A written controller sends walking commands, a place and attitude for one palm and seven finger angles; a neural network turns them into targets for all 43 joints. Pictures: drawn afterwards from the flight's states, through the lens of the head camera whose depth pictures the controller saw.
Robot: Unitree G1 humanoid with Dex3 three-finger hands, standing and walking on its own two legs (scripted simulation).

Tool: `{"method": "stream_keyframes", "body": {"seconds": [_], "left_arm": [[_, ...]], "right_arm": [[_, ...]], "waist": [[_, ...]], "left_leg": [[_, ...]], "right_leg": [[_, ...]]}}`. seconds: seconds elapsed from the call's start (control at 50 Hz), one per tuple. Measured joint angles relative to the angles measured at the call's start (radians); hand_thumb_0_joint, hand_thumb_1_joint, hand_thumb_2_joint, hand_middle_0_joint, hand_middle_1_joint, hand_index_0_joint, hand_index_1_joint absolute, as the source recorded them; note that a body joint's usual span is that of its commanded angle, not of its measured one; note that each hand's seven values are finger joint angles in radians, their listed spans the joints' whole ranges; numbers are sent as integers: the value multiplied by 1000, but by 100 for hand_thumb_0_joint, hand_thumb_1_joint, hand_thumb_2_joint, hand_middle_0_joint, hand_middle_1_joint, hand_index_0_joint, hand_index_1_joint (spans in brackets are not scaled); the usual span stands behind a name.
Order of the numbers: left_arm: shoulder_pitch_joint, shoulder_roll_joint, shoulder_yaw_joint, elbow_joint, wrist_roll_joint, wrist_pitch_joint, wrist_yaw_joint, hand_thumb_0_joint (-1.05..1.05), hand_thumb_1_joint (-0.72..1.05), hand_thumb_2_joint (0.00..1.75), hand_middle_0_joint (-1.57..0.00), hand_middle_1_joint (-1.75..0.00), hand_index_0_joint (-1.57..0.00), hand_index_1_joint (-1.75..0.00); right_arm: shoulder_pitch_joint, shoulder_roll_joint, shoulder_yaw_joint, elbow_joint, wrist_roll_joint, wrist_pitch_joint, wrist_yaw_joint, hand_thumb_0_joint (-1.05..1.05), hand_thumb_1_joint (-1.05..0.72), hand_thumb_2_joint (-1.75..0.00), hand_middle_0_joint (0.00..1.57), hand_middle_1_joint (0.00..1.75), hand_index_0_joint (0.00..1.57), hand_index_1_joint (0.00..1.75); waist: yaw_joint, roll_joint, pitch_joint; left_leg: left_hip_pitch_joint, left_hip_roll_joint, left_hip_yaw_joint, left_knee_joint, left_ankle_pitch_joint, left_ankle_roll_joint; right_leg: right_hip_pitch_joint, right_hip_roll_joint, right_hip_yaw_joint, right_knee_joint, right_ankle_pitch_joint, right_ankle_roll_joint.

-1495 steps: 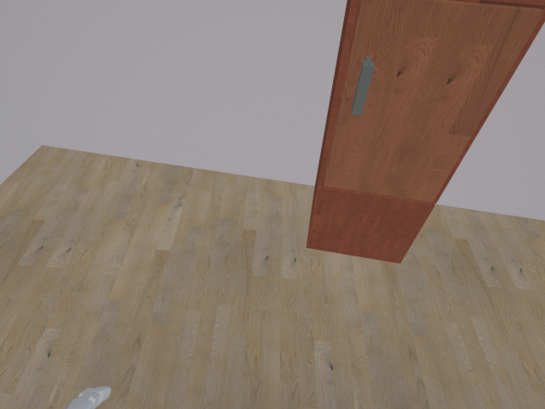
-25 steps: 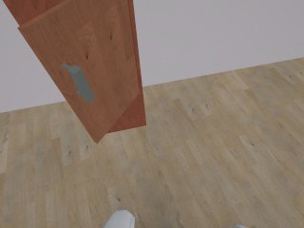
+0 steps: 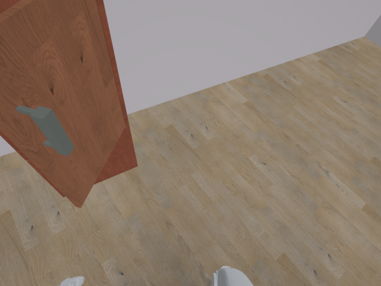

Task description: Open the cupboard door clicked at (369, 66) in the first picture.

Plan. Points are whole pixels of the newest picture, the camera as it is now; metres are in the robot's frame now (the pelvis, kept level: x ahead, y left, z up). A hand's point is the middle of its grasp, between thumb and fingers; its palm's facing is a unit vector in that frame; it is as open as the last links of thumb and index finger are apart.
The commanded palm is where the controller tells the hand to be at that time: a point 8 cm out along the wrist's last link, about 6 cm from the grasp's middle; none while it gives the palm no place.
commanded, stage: walk to a spot facing it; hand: left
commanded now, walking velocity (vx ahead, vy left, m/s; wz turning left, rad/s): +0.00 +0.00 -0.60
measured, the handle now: (45, 130) +0.38 +0.35 +0.05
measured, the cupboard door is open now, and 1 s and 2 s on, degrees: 46 46 46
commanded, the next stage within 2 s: none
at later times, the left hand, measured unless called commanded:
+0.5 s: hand (136, 257) +0.19 +0.14 -0.18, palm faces -0.34 -0.92 -0.20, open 7.4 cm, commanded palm none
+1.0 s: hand (179, 221) +0.28 +0.05 -0.16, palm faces -0.56 -0.79 -0.25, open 7.4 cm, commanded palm none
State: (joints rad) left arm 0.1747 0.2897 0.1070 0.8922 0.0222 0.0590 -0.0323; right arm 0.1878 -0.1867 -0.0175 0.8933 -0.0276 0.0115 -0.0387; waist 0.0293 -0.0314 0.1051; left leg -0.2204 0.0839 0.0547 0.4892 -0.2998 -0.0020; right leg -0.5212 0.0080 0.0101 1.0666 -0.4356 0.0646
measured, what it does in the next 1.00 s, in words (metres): walks ahead, turning right: right foot, then left foot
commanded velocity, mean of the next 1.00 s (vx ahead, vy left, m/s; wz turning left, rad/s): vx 0.13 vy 0.00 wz -0.60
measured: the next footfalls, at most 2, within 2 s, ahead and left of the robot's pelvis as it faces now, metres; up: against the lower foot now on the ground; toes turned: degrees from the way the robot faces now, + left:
right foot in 0.18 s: +0.04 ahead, -0.15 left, +0.00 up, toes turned -12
left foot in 0.52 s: +0.14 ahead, +0.09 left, +0.00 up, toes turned -18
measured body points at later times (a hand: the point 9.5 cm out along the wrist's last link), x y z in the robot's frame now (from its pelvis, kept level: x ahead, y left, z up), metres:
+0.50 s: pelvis +0.04 -0.01 -0.01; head +0.10 -0.02 +0.44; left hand +0.20 +0.19 -0.16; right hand +0.03 -0.29 -0.14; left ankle +0.09 +0.11 -0.73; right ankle +0.00 -0.14 -0.74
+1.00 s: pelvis +0.10 -0.08 -0.01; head +0.12 -0.11 +0.44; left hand +0.31 +0.09 -0.14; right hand -0.04 -0.31 -0.16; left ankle +0.15 +0.05 -0.67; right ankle +0.02 -0.14 -0.74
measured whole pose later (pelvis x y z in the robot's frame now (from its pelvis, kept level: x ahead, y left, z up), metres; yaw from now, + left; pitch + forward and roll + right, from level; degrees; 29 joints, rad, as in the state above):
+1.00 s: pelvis +0.10 -0.08 -0.01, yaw -37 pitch +1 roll +0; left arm 0.24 0.21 0.07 0.91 0.02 -0.02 -0.02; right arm 0.26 -0.26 -0.06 0.96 -0.02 0.04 0.01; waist 0.00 0.03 0.06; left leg -0.47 0.11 0.07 1.09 -0.43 -0.07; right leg -0.23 0.01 -0.04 0.52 -0.32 -0.04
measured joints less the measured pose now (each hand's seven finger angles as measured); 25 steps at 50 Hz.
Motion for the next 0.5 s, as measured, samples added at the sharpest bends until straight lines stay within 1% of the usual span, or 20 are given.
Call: {"method": "stream_keyframes", "body": {"seconds": [0.06,0.1,0.14,0.16,0.18,0.2,0.24,0.26,0.3,0.34,0.38,0.46,0.5], "left_arm": [[-18,-1,-7,-6,0,5,-8,0,91,90,-20,-30,-20,-30],[-32,-3,-14,-6,0,7,-12,1,92,90,-20,-30,-19,-30],[-45,-7,-21,-8,0,5,-14,1,92,90,-20,-30,-19,-30],[-50,-10,-25,-11,-1,0,-15,1,91,90,-20,-30,-19,-30],[-51,-8,-30,-18,0,-8,-15,1,91,90,-20,-30,-20,-30],[-54,-12,-31,-21,2,-22,-9,0,91,90,-20,-30,-20,-30],[-62,-31,-40,-22,-3,-36,7,0,91,90,-20,-30,-20,-30],[-61,-38,-43,-24,-4,-35,13,0,91,90,-20,-30,-20,-30],[-52,-47,-45,-27,-4,-30,25,0,91,90,-20,-30,-20,-30],[-42,-51,-48,-23,-1,-26,31,0,91,90,-20,-30,-20,-30],[-31,-55,-51,-17,2,-22,30,0,91,90,-20,-30,-20,-30],[-12,-64,-53,-5,5,-16,25,0,91,90,-20,-30,-20,-30],[-2,-66,-50,0,2,-10,24,0,91,90,-21,-30,-20,-30]], "right_arm": [[35,-14,-7,11,-1,1,4,1,-90,-90,20,29,21,30],[57,-27,-13,18,-2,2,8,1,-90,-90,20,29,21,30],[79,-41,-19,24,-1,4,12,1,-90,-90,20,29,21,30],[92,-49,-23,27,1,6,13,1,-90,-90,20,29,21,30],[109,-56,-26,29,5,9,16,1,-90,-90,20,29,21,30],[111,-65,-30,36,11,17,18,1,-90,-90,20,29,21,30],[88,-83,-36,51,19,41,13,1,-90,-90,20,29,21,30],[78,-86,-39,55,21,48,12,1,-90,-90,20,29,21,30],[57,-82,-40,53,22,54,16,1,-90,-90,20,29,20,29],[37,-71,-39,41,22,52,21,1,-91,-90,20,29,20,29],[19,-59,-37,25,22,45,26,1,-91,-90,20,29,20,29],[-8,-37,-31,2,26,28,26,1,-91,-90,20,29,20,29],[-10,-28,-24,-5,28,15,24,1,-90,-90,20,29,20,29]], "waist": [[-18,13,3],[-34,21,5],[-49,30,5],[-55,35,2],[-60,32,-5],[-57,35,-8],[-63,54,9],[-64,55,12],[-62,43,12],[-61,25,8],[-59,10,2],[-49,-3,-10],[-46,-6,-20]], "left_leg": [[19,21,46,7,-19,-7],[27,33,76,26,-40,-15],[30,46,104,57,-67,-27],[26,53,115,84,-86,-34],[12,55,125,129,-110,-42],[-22,57,119,222,-154,-51],[-105,35,48,445,-247,-58],[-143,22,27,528,-253,-60],[-204,6,7,613,-218,-68],[-238,-2,-3,603,-177,-74],[-244,-9,-12,532,-147,-78],[-199,-30,-25,329,-111,-76],[-144,-40,-22,183,-40,-71]], "right_leg": [[34,-28,-28,-123,20,-7],[72,-33,-47,-214,20,-19],[123,-28,-66,-314,43,-34],[159,-23,-76,-383,87,-45],[199,-24,-76,-459,169,-65],[201,-19,-65,-467,148,-81],[191,0,-46,-435,116,-91],[196,4,-35,-443,117,-92],[210,10,-6,-482,142,-87],[220,14,24,-520,167,-87],[225,18,53,-544,182,-86],[222,32,105,-544,182,-72],[209,42,127,-515,164,-59]]}}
